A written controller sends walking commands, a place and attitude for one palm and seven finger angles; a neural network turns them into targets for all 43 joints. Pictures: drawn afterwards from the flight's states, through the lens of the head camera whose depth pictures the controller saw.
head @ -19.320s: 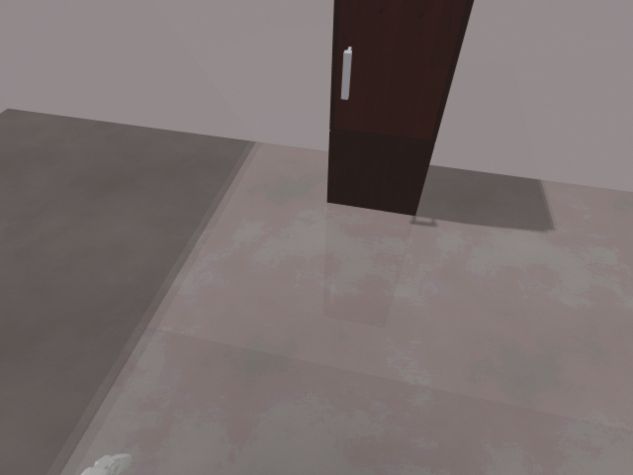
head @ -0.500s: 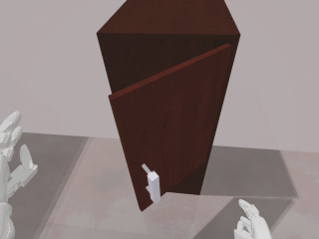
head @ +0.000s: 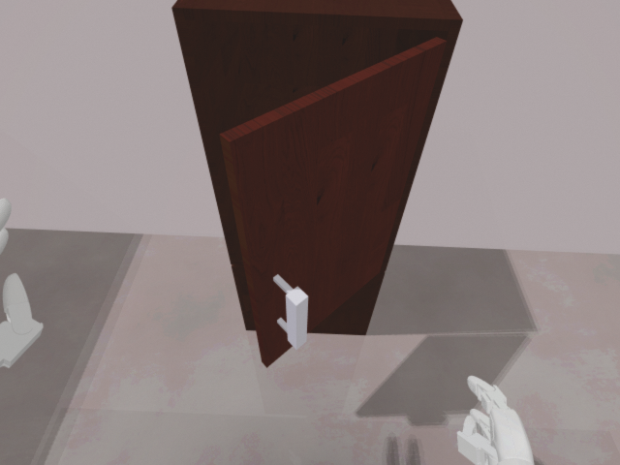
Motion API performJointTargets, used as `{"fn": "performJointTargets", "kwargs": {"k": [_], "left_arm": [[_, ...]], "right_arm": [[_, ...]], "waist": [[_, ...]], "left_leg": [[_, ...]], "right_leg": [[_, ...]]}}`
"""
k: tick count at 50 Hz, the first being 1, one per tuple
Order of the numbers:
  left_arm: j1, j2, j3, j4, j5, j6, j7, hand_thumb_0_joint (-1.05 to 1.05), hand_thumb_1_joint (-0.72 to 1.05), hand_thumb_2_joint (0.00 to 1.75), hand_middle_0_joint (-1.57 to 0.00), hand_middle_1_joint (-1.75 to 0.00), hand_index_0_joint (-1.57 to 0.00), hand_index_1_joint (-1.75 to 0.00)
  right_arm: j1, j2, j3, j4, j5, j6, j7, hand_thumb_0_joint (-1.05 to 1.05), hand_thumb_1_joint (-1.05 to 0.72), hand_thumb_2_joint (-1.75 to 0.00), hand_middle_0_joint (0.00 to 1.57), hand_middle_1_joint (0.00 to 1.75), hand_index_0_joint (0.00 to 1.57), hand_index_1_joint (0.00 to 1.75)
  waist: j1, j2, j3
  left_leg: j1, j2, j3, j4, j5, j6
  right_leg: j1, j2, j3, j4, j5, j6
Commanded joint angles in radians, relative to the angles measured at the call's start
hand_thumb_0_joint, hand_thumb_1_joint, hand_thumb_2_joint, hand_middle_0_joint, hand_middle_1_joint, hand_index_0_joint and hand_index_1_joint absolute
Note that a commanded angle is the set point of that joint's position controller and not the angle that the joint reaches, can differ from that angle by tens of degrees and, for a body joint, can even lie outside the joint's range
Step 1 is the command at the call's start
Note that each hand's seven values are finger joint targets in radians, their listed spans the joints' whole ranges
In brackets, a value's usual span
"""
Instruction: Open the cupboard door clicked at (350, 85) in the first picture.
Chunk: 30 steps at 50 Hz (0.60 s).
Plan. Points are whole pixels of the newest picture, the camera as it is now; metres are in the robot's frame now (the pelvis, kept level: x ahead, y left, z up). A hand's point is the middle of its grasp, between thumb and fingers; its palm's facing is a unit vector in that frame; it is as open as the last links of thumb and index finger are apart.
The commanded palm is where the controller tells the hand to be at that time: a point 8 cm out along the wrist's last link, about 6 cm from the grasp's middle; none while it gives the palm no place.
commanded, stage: step back with the hand held close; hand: left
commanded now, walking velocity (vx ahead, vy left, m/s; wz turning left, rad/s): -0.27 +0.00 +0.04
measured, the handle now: (288, 312) +0.38 +0.06 -0.11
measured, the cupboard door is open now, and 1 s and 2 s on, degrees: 45 45 45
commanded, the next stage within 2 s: stop stepping back and stand still in 0.86 s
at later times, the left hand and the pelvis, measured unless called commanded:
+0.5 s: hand out of the picture +0.12 +0.28 +0.17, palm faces +0.49 -0.71 -0.50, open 7.4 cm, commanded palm +0.05 +0.31 +0.18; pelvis -0.07 +0.00 -0.01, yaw +5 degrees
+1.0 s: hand out of the picture +0.01 +0.21 +0.17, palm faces +0.30 -0.80 -0.52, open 7.4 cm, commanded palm -0.05 +0.25 +0.18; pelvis -0.20 -0.04 +0.00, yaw -2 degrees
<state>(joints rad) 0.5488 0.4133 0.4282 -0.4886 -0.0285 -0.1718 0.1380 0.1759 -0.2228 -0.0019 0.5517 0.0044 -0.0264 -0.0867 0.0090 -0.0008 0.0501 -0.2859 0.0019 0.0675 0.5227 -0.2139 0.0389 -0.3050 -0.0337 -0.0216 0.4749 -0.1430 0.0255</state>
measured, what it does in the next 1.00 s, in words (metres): walks backwards: right foot, then left foot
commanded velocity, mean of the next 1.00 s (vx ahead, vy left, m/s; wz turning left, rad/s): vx -0.33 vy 0.00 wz -0.01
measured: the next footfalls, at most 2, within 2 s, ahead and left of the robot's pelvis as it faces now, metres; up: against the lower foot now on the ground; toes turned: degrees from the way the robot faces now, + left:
right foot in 0.60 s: -0.19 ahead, -0.12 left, +0.00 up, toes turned +2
left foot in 0.78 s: -0.02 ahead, +0.06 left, +0.00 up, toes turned +2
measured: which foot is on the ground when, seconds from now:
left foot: down 0.00-0.66, up 0.68-0.76, down 0.78-1.00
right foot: down 0.00-0.36, up 0.38-0.58, down 0.60-0.80, up 0.82-1.00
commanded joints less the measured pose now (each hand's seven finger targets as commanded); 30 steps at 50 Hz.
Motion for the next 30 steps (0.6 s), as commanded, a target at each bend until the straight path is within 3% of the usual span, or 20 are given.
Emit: {"fn": "performJointTargets", "kwargs": {"k": [1, 4, 6, 10, 12, 13, 14, 16, 18, 19, 21, 22, 23, 24, 25, 27, 28, 29, 30], "left_arm": [[-0.053, 0.145, 0.111, -0.211, 0.017, -0.08, 0.025, 0.0, 0.9, 0.9, -0.2, -0.3, -0.2, -0.3], [-0.081, 0.178, 0.147, -0.24, 0.033, -0.098, 0.03, 0.0, 0.9, 0.9, -0.2, -0.3, -0.2, -0.3], [-0.074, 0.169, 0.146, -0.254, 0.032, -0.11, 0.03, 0.0, 0.9, 0.9, -0.2, -0.3, -0.2, -0.3], [-0.077, 0.168, 0.135, -0.255, 0.013, -0.119, 0.031, 0.0, 0.9, 0.9, -0.2, -0.3, -0.2, -0.3], [-0.094, 0.167, 0.115, -0.248, 0.002, -0.12, 0.039, 0.0, 0.9, 0.9, -0.2, -0.3, -0.2, -0.3], [-0.098, 0.166, 0.108, -0.236, -0.001, -0.119, 0.044, 0.0, 0.9, 0.9, -0.2, -0.3, -0.2, -0.3], [-0.105, 0.16, 0.1, -0.231, -0.002, -0.119, 0.047, 0.0, 0.9, 0.9, -0.2, -0.3, -0.2, -0.3], [-0.097, 0.171, 0.117, -0.234, -0.003, -0.123, 0.049, 0.0, 0.9, 0.9, -0.2, -0.3, -0.2, -0.3], [-0.075, 0.169, 0.157, -0.238, 0.011, -0.127, 0.047, 0.0, 0.9, 0.9, -0.2, -0.3, -0.2, -0.3], [-0.081, 0.186, 0.173, -0.241, 0.017, -0.131, 0.044, 0.0, 0.9, 0.9, -0.2, -0.3, -0.2, -0.3], [-0.056, 0.2, 0.189, -0.276, 0.007, -0.137, 0.035, 0.0, 0.9, 0.9, -0.2, -0.3, -0.2, -0.3], [-0.015, 0.188, 0.191, -0.262, 0.005, -0.141, 0.029, 0.0, 0.9, 0.9, -0.2, -0.3, -0.2, -0.3], [0.024, 0.176, 0.187, -0.236, -0.002, -0.136, 0.026, 0.0, 0.9, 0.9, -0.2, -0.3, -0.2, -0.3], [0.042, 0.172, 0.184, -0.229, -0.004, -0.136, 0.025, 0.0, 0.9, 0.9, -0.2, -0.3, -0.2, -0.3], [0.038, 0.146, 0.143, -0.247, -0.015, -0.131, 0.023, 0.0, 0.9, 0.9, -0.2, -0.3, -0.2, -0.3], [-0.008, 0.147, 0.119, -0.279, -0.028, -0.136, 0.02, 0.0, 0.9, 0.9, -0.2, -0.3, -0.2, -0.3], [-0.031, 0.154, 0.11, -0.284, -0.031, -0.144, 0.016, 0.0, 0.9, 0.9, -0.2, -0.3, -0.2, -0.3], [-0.053, 0.166, 0.108, -0.289, -0.02, -0.153, 0.014, 0.0, 0.9, 0.9, -0.2, -0.3, -0.2, -0.3], [-0.079, 0.188, 0.114, -0.291, -0.021, -0.161, 0.01, 0.0, 0.9, 0.9, -0.2, -0.3, -0.2, -0.3]], "right_arm": [[-0.089, -0.148, -0.052, -0.165, -0.005, -0.067, -0.007, 0.0, -0.9, -0.9, 0.2, 0.3, 0.2, 0.3], [-0.084, -0.147, -0.054, -0.164, -0.012, -0.085, -0.011, 0.0, -0.9, -0.9, 0.2, 0.3, 0.2, 0.3], [-0.07, -0.139, -0.055, -0.165, -0.009, -0.098, -0.007, 0.0, -0.9, -0.9, 0.2, 0.3, 0.2, 0.3], [-0.043, -0.125, -0.056, -0.139, -0.014, -0.108, 0.0, 0.0, -0.9, -0.9, 0.2, 0.3, 0.2, 0.3], [-0.032, -0.119, -0.052, -0.109, -0.015, -0.106, 0.006, 0.0, -0.9, -0.9, 0.2, 0.3, 0.2, 0.3], [-0.03, -0.12, -0.051, -0.099, -0.014, -0.102, 0.006, 0.0, -0.9, -0.9, 0.2, 0.3, 0.2, 0.3], [-0.038, -0.124, -0.052, -0.094, -0.013, -0.103, 0.004, 0.0, -0.9, -0.9, 0.2, 0.3, 0.2, 0.3], [-0.052, -0.134, -0.048, -0.104, -0.011, -0.104, -0.001, 0.0, -0.9, -0.9, 0.2, 0.3, 0.2, 0.3], [-0.08, -0.15, -0.052, -0.119, -0.008, -0.112, -0.008, 0.0, -0.9, -0.9, 0.2, 0.3, 0.2, 0.3], [-0.096, -0.135, -0.057, -0.125, -0.013, -0.113, -0.01, 0.0, -0.9, -0.9, 0.2, 0.3, 0.2, 0.3], [-0.081, -0.122, -0.069, -0.118, -0.02, -0.13, 0.001, 0.0, -0.9, -0.9, 0.2, 0.3, 0.2, 0.3], [-0.087, -0.127, -0.075, -0.117, -0.018, -0.14, 0.008, 0.0, -0.9, -0.9, 0.2, 0.3, 0.2, 0.3], [-0.081, -0.128, -0.073, -0.11, -0.02, -0.144, 0.014, 0.0, -0.9, -0.9, 0.2, 0.3, 0.2, 0.3], [-0.094, -0.126, -0.071, -0.11, -0.026, -0.149, 0.015, 0.0, -0.9, -0.9, 0.2, 0.3, 0.2, 0.3], [-0.083, -0.112, -0.06, -0.087, -0.035, -0.151, 0.021, 0.0, -0.9, -0.9, 0.2, 0.3, 0.2, 0.3], [-0.071, -0.117, -0.058, -0.043, -0.044, -0.16, 0.029, 0.0, -0.9, -0.9, 0.2, 0.3, 0.2, 0.3], [-0.062, -0.12, -0.058, -0.023, -0.049, -0.16, 0.031, 0.0, -0.9, -0.9, 0.2, 0.3, 0.2, 0.3], [-0.044, -0.119, -0.059, -0.004, -0.054, -0.155, 0.032, 0.0, -0.9, -0.9, 0.2, 0.3, 0.2, 0.3], [-0.05, -0.114, -0.058, 0.0, -0.044, -0.149, 0.035, 0.0, -0.9, -0.9, 0.2, 0.3, 0.2, 0.3]], "waist": [[-0.004, 0.114, -0.062], [0.0, 0.122, -0.079], [-0.004, 0.106, -0.097], [-0.02, -0.036, -0.079], [-0.028, -0.071, -0.088], [-0.033, -0.073, -0.089], [-0.037, -0.024, -0.075], [-0.032, 0.075, -0.07], [-0.007, 0.246, -0.115], [0.003, 0.267, -0.129], [0.003, 0.17, -0.183], [0.005, 0.162, -0.185], [0.002, 0.169, -0.159], [0.002, 0.217, -0.144], [-0.005, 0.205, -0.131], [-0.01, 0.225, -0.178], [-0.008, 0.208, -0.202], [-0.012, 0.198, -0.224], [-0.006, 0.132, -0.276]], "left_leg": [[-0.403, 0.123, -0.159, -0.259, -0.411, 0.055], [-0.465, 0.132, -0.181, -0.252, -0.475, 0.071], [-0.444, 0.111, -0.169, -0.198, -0.468, 0.069], [-0.228, 0.02, -0.106, 0.019, -0.36, 0.015], [-0.06, -0.008, -0.079, 0.107, -0.248, -0.017], [-0.024, -0.007, -0.082, 0.103, -0.229, -0.021], [-0.017, 0.002, -0.096, 0.063, -0.228, -0.018], [-0.176, 0.076, -0.194, -0.136, -0.34, 0.014], [-0.492, 0.239, -0.369, -0.375, -0.56, 0.09], [-0.532, 0.288, -0.42, -0.419, -0.541, 0.116], [-0.357, 0.294, -0.375, -0.332, -0.321, 0.126], [-0.344, 0.295, -0.345, -0.311, -0.334, 0.13], [-0.339, 0.284, -0.326, -0.32, -0.355, 0.126], [-0.322, 0.276, -0.311, -0.31, -0.313, 0.127], [-0.215, 0.246, -0.289, -0.303, -0.222, 0.102], [-0.003, 0.246, -0.287, -0.273, -0.016, 0.069], [0.097, 0.243, -0.264, -0.208, 0.18, 0.052], [0.182, 0.219, -0.216, -0.115, 0.398, 0.034], [0.262, 0.186, -0.157, -0.021, 0.538, 0.017]], "right_leg": [[0.301, 0.034, 0.056, 0.072, -0.072, -0.005], [0.336, 0.048, 0.068, 0.115, -0.086, -0.002], [0.305, 0.038, 0.103, 0.103, -0.084, -0.011], [0.016, -0.055, 0.249, -0.115, -0.274, -0.065], [-0.15, -0.102, 0.243, -0.188, -0.326, -0.086], [-0.185, -0.1, 0.215, -0.194, -0.334, -0.082], [-0.204, -0.078, 0.19, -0.183, -0.326, -0.071], [-0.067, 0.006, 0.104, -0.046, -0.303, -0.027], [0.267, 0.12, 0.027, 0.327, -0.138, 0.008], [0.314, 0.136, 0.026, 0.45, -0.133, 0.009], [0.215, 0.128, 0.059, 0.469, -0.22, -0.003], [0.216, 0.13, 0.062, 0.443, -0.261, -0.006], [0.205, 0.132, 0.048, 0.408, -0.288, -0.012], [0.206, 0.122, 0.047, 0.348, -0.284, -0.016], [0.127, 0.117, 0.025, 0.253, -0.326, -0.027], [0.05, 0.105, 0.023, 0.055, -0.332, -0.036], [0.025, 0.083, 0.04, -0.068, -0.268, -0.041], [0.005, 0.053, 0.067, -0.168, -0.116, -0.042], [0.005, 0.021, 0.096, -0.199, 0.086, -0.029]]}}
